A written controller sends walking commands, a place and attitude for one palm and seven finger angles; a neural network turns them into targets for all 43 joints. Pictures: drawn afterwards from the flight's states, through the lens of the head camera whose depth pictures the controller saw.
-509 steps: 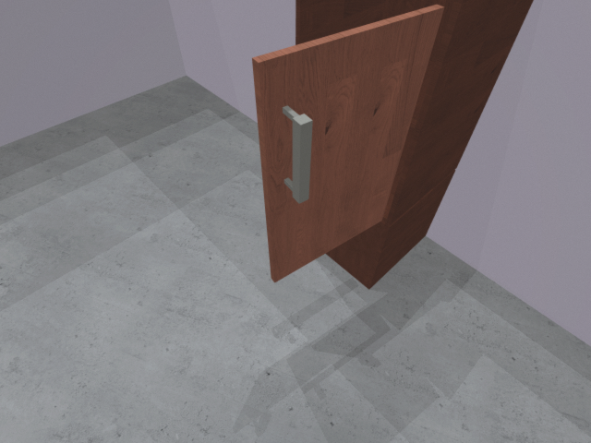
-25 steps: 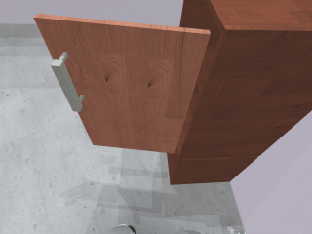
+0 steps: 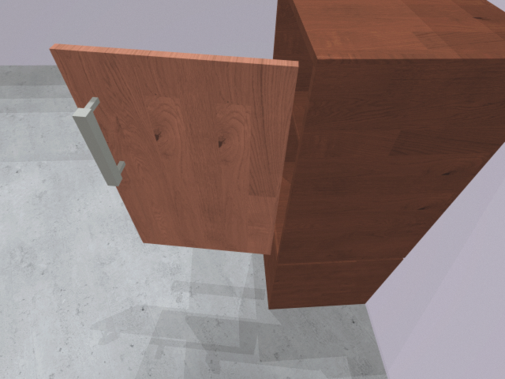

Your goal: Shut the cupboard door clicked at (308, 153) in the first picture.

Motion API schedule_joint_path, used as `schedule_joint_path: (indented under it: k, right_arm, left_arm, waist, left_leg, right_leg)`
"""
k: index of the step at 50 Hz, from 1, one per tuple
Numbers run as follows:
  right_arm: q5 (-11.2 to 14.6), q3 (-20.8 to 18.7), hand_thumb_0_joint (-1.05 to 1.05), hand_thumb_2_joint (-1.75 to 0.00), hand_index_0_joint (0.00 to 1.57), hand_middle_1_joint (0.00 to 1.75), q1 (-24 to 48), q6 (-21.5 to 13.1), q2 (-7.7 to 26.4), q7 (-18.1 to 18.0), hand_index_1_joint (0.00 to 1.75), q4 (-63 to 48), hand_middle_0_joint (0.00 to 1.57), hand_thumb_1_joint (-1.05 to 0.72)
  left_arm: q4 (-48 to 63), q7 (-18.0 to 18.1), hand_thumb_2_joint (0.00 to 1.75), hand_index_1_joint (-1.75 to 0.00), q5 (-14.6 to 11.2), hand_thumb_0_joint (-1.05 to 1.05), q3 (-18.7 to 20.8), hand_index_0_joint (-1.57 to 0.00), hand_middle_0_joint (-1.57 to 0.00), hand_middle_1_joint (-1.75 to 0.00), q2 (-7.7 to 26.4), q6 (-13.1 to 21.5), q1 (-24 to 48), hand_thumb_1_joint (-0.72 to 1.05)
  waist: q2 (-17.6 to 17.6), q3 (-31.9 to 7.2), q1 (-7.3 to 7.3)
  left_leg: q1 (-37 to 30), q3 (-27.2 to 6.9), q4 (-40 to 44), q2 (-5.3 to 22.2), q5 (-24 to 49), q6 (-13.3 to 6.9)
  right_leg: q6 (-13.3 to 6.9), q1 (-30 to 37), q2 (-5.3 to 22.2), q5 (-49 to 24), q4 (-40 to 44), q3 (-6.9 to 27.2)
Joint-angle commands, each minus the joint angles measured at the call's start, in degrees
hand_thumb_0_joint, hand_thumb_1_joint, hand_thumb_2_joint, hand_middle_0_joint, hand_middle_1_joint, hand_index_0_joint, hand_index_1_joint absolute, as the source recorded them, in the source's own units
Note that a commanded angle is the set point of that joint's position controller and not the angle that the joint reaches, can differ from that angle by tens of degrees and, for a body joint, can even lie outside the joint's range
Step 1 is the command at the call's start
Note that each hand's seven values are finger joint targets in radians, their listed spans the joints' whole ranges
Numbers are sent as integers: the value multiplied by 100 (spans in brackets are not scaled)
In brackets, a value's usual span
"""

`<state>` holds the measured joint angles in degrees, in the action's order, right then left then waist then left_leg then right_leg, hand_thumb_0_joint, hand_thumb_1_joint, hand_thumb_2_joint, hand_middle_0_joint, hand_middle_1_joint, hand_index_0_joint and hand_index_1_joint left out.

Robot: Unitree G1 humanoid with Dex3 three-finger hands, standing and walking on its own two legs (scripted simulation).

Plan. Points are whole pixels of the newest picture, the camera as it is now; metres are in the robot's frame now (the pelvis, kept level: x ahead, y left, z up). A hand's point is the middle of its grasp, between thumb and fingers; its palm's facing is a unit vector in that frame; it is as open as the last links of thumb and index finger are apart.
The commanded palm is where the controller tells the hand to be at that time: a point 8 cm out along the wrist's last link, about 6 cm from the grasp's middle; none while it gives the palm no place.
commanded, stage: look again from close up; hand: left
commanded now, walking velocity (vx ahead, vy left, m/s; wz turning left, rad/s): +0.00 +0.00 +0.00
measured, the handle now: (104, 144) +0.50 +0.31 +0.08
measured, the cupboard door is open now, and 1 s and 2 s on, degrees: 81 81 81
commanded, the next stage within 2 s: shuffle to correct the standing spot in 0.56 s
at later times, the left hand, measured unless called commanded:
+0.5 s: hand out of the picture +0.03 +0.21 -0.18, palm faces -0.01 -0.97 -0.22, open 7.4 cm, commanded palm none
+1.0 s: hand out of the picture -0.01 +0.27 -0.19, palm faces -0.02 -0.97 -0.24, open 7.4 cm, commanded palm none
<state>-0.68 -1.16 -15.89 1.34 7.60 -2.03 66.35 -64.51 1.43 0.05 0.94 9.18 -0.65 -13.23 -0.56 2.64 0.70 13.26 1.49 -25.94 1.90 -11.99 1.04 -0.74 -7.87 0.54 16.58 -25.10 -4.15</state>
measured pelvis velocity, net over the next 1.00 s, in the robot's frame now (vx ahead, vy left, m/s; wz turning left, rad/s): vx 0.00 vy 0.08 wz -0.04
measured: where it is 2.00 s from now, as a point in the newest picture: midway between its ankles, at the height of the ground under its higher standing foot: outside the picture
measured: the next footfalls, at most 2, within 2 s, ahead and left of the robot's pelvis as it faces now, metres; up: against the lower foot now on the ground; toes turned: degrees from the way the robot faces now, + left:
right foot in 1.28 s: +0.10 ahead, -0.01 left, +0.00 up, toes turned +2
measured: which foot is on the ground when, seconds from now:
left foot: down 0.00-1.00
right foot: down 0.00-0.96, up 0.98-1.00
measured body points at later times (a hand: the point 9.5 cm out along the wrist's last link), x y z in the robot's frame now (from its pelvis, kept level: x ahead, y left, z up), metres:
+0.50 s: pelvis -0.01 +0.03 -0.01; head -0.01 +0.04 +0.44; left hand +0.03 +0.27 -0.16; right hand +0.06 -0.21 -0.15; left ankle +0.02 +0.13 -0.74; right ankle -0.03 -0.11 -0.74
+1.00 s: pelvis +0.00 +0.08 -0.02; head +0.02 +0.09 +0.43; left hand -0.01 +0.33 -0.17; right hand -0.01 -0.17 -0.16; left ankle +0.02 +0.13 -0.74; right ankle -0.04 -0.09 -0.73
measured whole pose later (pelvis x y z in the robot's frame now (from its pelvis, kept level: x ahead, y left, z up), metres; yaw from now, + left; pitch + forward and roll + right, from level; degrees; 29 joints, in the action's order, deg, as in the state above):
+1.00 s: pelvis +0.00 +0.08 -0.02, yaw -2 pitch -1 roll +0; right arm -1.1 -1.0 -17.8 1.7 11.5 -0.3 58.0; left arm -58.6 2.2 1.5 1.6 12.1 -2.6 -19.4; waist -1.5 3.7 -0.2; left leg 17.4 6.9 -34.3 -3.1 -16.9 -6.2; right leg 0.7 -16.7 5.8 26.2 -42.7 -0.1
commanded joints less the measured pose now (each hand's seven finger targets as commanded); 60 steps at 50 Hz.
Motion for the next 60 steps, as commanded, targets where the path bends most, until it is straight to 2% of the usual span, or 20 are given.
schedule_joint_path:
  k: [1, 2, 3, 5, 6, 8, 11, 16, 24, 33, 39, 44, 45, 46, 47, 48, 50, 52, 56, 60]
  right_arm:
    - [-89, -51, 0, -90, 20, 30, -241, -229, 983, 44, 30, -818, 20, -90]
    - [-82, -241, 0, -90, 20, 30, 33, -309, 1098, 17, 30, -904, 20, -90]
    - [-60, -212, 0, -90, 20, 30, -13, -275, 868, 15, 30, -1001, 20, -90]
    - [-78, -181, 0, -90, 20, 30, -169, -219, 614, 30, 30, -1051, 20, -90]
    - [-88, -124, 0, -90, 20, 30, -178, -199, 563, 59, 30, -1077, 20, -90]
    - [-74, -146, 0, -90, 20, 30, -176, -214, 579, 65, 30, -1076, 20, -90]
    - [-50, -113, 0, -90, 20, 30, -171, -264, 709, 46, 30, -1075, 20, -90]
    - [-16, -115, 0, -90, 20, 30, 79, -221, 878, 46, 30, -1145, 20, -90]
    - [-12, -102, 0, -90, 20, 30, 381, -149, 1036, 120, 30, -1192, 20, -90]
    - [7, -90, 0, -90, 20, 30, 310, -165, 1101, 140, 30, -1086, 20, -90]
    - [-12, -97, 0, -90, 20, 30, 154, -36, 1036, 180, 30, -1100, 20, -90]
    - [-40, -133, 0, -90, 20, 30, -285, 0, 901, 199, 30, -1139, 20, -90]
    - [-38, -127, 0, -90, 20, 30, -436, -33, 919, 198, 30, -1129, 20, -90]
    - [-44, -132, 0, -90, 20, 30, -506, -54, 1022, 195, 30, -1120, 20, -90]
    - [-71, -166, 0, -90, 20, 30, -661, -81, 1256, 170, 30, -1097, 20, -90]
    - [-75, -190, 0, -90, 20, 30, -873, -91, 1386, 126, 30, -1042, 20, -90]
    - [-62, -119, 0, -90, 20, 30, -706, -108, 1267, 81, 30, -1051, 20, -90]
    - [-85, -52, 0, -90, 20, 30, -556, -149, 1140, 73, 30, -1076, 20, -90]
    - [-90, -32, 0, -90, 20, 30, -524, -136, 1092, 59, 30, -1007, 20, -90]
    - [-84, -30, 0, -90, 20, 30, -611, -164, 976, -7, 30, -872, 20, -90]
  left_arm:
    - [675, 76, 90, -30, 107, 0, -12, -20, -20, -30, 1363, 214, -272, 90]
    - [666, 108, 90, -30, 87, 0, 116, -20, -20, -30, 1099, 220, -434, 90]
    - [712, 114, 90, -30, 100, 0, 78, -20, -20, -30, 986, 249, -529, 90]
    - [808, 156, 90, -30, 125, 0, 77, -20, -20, -30, 822, 241, -485, 90]
    - [845, 167, 90, -30, 124, 0, 50, -20, -20, -30, 826, 246, -498, 90]
    - [909, 176, 90, -30, 122, 0, 76, -20, -20, -30, 831, 244, -437, 90]
    - [942, 175, 90, -30, 130, 0, 44, -20, -20, -30, 781, 225, -684, 90]
    - [988, 164, 90, -30, 126, 0, 29, -20, -20, -30, 814, 170, -722, 90]
    - [1034, 123, 90, -30, 132, 0, 16, -20, -20, -30, 935, 120, -544, 90]
    - [898, 102, 90, -30, 135, 0, -21, -20, -20, -30, 893, 119, -678, 90]
    - [861, 119, 90, -30, 150, 0, 97, -20, -20, -30, 1069, 70, -826, 90]
    - [994, 141, 90, -30, 154, 0, 268, -20, -20, -30, 1296, 13, -571, 90]
    - [1024, 134, 90, -30, 155, 0, 280, -20, -20, -30, 1264, 3, -508, 90]
    - [1059, 113, 90, -30, 158, 0, 276, -20, -20, -30, 1177, -33, -496, 90]
    - [1086, 99, 90, -30, 158, 0, 250, -20, -20, -30, 963, -61, -584, 90]
    - [1089, 101, 90, -30, 172, 0, 181, -20, -20, -30, 763, -65, -578, 90]
    - [1067, 96, 90, -30, 154, 0, 150, -20, -20, -30, 697, -11, -378, 90]
    - [1047, 46, 90, -30, 154, 0, 133, -20, -20, -30, 572, 20, -300, 90]
    - [1104, 44, 90, -30, 139, 0, 117, -20, -20, -30, 459, -34, -252, 90]
    - [1111, 83, 90, -30, 126, 0, 71, -20, -20, -30, 291, -48, -296, 90]
  waist:
    - [551, 419, 34]
    - [293, 31, -162]
    - [-109, -386, -99]
    - [-813, -325, -2]
    - [-824, -208, -6]
    - [-329, 47, 47]
    - [294, -193, -85]
    - [135, -82, -123]
    - [199, 217, -76]
    - [225, 60, -84]
    - [-129, 233, -117]
    - [-566, 278, 42]
    - [-383, 218, 92]
    - [205, 250, 94]
    - [1135, 193, 124]
    - [1589, 95, 161]
    - [803, 56, 74]
    - [375, 35, 7]
    - [447, 50, -14]
    - [171, -123, -58]
  left_leg:
    - [-309, -510, 492, 199, 732, -166]
    - [-36, -460, -47, 430, 496, -178]
    - [-30, -371, -289, 283, 271, -188]
    - [288, -169, -597, 103, -40, -116]
    - [289, -88, -583, 88, -106, -123]
    - [226, -131, -525, 162, 196, -150]
    - [17, -253, -403, 382, 1348, -248]
    - [-2, -302, -289, 418, 1389, -285]
    - [240, -414, 234, 368, -181, -251]
    - [190, -531, 590, 437, -416, -278]
    - [449, -240, 85, 107, -1002, -226]
    - [294, 97, -668, -109, -952, -144]
    - [130, 24, -411, -53, -861, -171]
    - [-23, -334, 28, 146, -846, -284]
    - [-303, -1186, 717, 717, -963, -463]
    - [-661, -1982, 1421, 1171, -1063, -710]
    - [-587, -2051, 1368, 1398, -326, -1199]
    - [-510, -1581, 1255, 1262, 471, -1349]
    - [-375, -1118, 1261, 1125, 594, -1367]
    - [-455, -992, 1009, 1149, 1340, -1121]
  right_leg:
    - [-190, -375, 332, -146, 431, 710]
    - [-187, -580, 545, -253, 311, 746]
    - [-243, -394, 703, -585, 466, 926]
    - [-323, -491, 893, -273, 636, 1088]
    - [-361, -546, 954, -484, 595, 1121]
    - [-315, -811, 834, -588, 419, 933]
    - [-190, -456, 567, -1535, -115, 597]
    - [-105, -461, 507, -1333, -129, 551]
    - [-28, -739, 500, -84, 207, 599]
    - [33, -591, 503, -137, 238, 490]
    - [-184, -807, 892, 842, 514, 909]
    - [-469, -1233, 1380, 1120, 504, 1227]
    - [-413, -1268, 1261, 911, 149, 1042]
    - [-268, -1448, 912, 981, -390, 663]
    - [-44, -1784, 382, 1095, -1392, 30]
    - [82, -2216, 88, 1575, -2421, -167]
    - [24, -2460, 482, 1352, -3536, 232]
    - [44, -2284, 557, 1192, -3405, 86]
    - [51, -1766, 484, 1122, -2493, -140]
    - [63, -1110, 336, 527, -1277, 10]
